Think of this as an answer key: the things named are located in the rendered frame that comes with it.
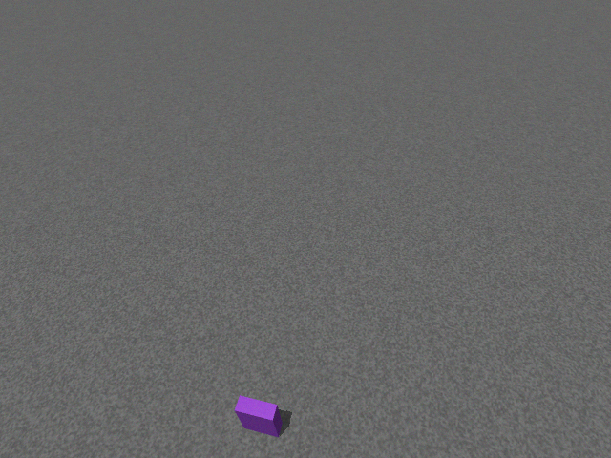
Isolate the carton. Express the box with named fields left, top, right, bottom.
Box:
left=235, top=395, right=283, bottom=437

